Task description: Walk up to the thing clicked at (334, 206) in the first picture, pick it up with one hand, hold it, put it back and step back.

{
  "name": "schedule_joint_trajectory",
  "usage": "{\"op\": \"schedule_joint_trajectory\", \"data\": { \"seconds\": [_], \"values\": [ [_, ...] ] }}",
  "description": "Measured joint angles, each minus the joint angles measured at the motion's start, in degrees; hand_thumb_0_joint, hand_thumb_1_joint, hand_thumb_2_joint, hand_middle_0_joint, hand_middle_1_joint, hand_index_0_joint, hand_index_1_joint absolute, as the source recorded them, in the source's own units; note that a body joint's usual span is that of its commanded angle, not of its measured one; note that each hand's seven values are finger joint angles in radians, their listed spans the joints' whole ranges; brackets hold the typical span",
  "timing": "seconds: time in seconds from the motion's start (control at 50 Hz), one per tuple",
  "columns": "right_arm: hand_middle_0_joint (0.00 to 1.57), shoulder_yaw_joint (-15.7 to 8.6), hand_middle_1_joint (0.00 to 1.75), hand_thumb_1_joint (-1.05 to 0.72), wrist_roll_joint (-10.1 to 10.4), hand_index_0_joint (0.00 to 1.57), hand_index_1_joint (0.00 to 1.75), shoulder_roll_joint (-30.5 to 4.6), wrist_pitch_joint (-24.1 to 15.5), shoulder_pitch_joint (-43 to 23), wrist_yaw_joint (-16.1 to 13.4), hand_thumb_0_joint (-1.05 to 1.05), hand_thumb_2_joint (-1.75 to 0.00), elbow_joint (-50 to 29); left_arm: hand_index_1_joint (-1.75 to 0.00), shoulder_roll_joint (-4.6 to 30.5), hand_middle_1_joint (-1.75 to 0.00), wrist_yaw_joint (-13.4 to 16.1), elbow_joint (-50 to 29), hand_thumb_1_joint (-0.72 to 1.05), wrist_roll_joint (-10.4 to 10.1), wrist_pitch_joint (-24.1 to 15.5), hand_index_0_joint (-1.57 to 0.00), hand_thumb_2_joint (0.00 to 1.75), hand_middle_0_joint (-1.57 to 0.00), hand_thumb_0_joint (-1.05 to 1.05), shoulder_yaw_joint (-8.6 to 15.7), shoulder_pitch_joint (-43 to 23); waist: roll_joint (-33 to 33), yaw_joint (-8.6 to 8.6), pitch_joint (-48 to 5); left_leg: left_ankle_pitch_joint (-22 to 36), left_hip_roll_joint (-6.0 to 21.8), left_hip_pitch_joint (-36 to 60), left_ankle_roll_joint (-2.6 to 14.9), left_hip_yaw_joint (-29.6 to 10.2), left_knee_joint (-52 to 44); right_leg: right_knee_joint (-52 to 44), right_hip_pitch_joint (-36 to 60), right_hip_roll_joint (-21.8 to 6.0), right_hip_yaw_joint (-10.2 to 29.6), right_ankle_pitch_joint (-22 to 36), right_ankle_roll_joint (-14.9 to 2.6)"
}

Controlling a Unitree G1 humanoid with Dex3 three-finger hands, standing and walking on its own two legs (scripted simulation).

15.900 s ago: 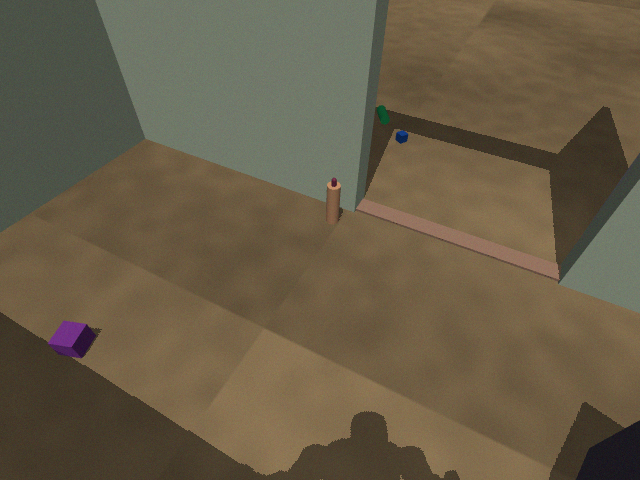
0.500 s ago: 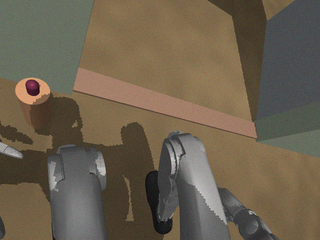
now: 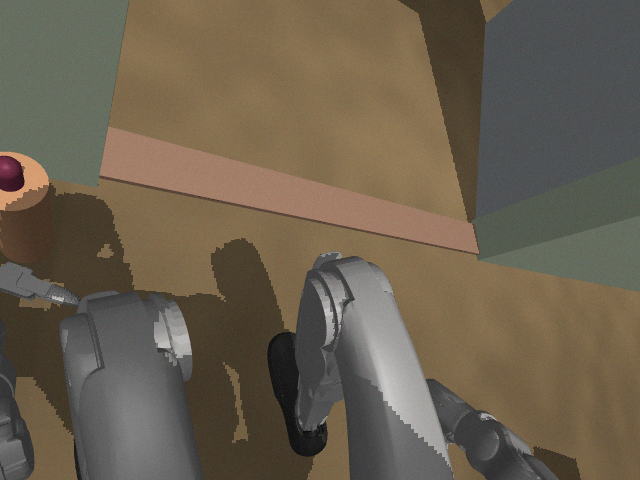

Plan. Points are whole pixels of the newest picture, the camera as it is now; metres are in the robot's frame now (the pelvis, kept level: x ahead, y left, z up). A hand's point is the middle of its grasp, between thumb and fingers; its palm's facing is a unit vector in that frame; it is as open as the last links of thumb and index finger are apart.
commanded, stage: close in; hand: left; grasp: from the side
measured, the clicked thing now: (18, 211) +0.44 +0.24 -0.17
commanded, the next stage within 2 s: rest palm in 0.22 s
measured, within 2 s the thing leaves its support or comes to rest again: leaves its support in 1.62 s
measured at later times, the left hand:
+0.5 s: hand (30, 223) +0.43 +0.22 -0.15, palm faces +0.24 -0.97 +0.02, open 17.2 cm
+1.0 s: hand (26, 218) +0.44 +0.23 -0.16, palm faces +0.23 -0.97 +0.01, open 12.0 cm
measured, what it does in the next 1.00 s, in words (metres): stands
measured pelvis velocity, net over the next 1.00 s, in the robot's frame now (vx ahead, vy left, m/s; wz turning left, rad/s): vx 0.00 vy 0.00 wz -0.03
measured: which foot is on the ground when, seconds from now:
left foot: down 0.00-1.00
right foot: down 0.00-1.00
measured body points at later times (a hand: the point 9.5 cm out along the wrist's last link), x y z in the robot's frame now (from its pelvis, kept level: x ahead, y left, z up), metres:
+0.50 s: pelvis +0.00 +0.00 +0.00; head +0.22 +0.18 +0.35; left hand +0.41 +0.27 -0.15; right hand +0.16 -0.25 -0.04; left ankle +0.08 +0.11 -0.26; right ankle +0.15 -0.16 -0.25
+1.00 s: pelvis +0.00 +0.00 +0.00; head +0.23 +0.19 +0.34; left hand +0.42 +0.28 -0.16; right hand +0.16 -0.25 -0.04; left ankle +0.08 +0.11 -0.26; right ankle +0.15 -0.16 -0.25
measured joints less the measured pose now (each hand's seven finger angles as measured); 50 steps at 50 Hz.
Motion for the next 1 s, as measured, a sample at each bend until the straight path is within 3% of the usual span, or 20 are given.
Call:
{"op": "schedule_joint_trajectory", "data": {
  "seconds": [0.16,0.4,0.56,0.76,1.0],
  "values": [
    [0.2,1.0,0.3,-0.91,-0.8,0.21,0.3,0.4,1.2,0.0,0.3,0.0,-0.9,-0.3,-0.07,1.4,-0.08,4.2,-0.5,-0.55,2.5,-1.8,-0.04,0.07,-0.05,-0.02,1.3,0.8,-0.8,-0.6,1.6,0.0,0.3,-0.1,-0.58,-0.8,0.4,0.1,-0.7,0.5,-0.5,0.8,0.07],
    [0.2,0.2,0.3,-0.91,-0.2,0.21,0.3,0.5,1.0,0.2,1.0,0.0,-0.91,1.6,-0.07,0.4,-0.07,7.1,-2.6,-0.48,2.0,-1.5,-0.03,0.1,-0.04,-0.02,-3.3,1.1,-0.5,0.16,0.7,-0.6,0.3,-0.3,-0.58,-0.6,0.0,-0.1,-0.9,0.2,-0.3,0.2,0.43],
    [0.2,0.4,0.3,-0.9,-0.4,0.21,0.3,0.7,1.2,-1.2,1.1,0.0,-0.91,0.5,-0.06,0.9,-0.06,8.8,-1.3,-0.45,3.0,-1.7,-0.04,0.11,-0.06,-0.02,-1.2,0.2,-1.2,-0.29,0.8,-0.6,0.4,0.0,-0.72,-1.4,0.1,-0.5,-0.5,0.3,-1.0,0.5,0.04],
    [0.2,0.5,0.3,-0.89,-0.4,0.21,0.3,0.5,1.2,-1.7,1.3,0.0,-0.9,0.9,-0.18,1.7,-0.17,8.4,-0.8,-0.24,2.7,-1.7,-0.19,0.2,-0.22,-0.01,-3.9,0.2,-1.1,0.25,1.1,-0.3,0.4,-0.3,-0.23,-0.9,0.1,-0.5,-0.5,0.3,-0.7,0.6,0.09],
    [0.2,2.0,0.3,-0.89,-0.8,0.21,0.3,0.9,1.6,-1.8,1.4,0.0,-0.9,-0.1,-0.38,3.6,-0.37,8.7,1.1,0.02,3.6,-2.5,-0.41,0.4,-0.44,-0.01,-2.4,-1.5,-2.2,-0.59,1.7,-0.9,0.5,0.0,-0.42,-1.9,0.7,-0.6,-0.1,0.5,-1.5,0.6,-0.23]
  ]
}}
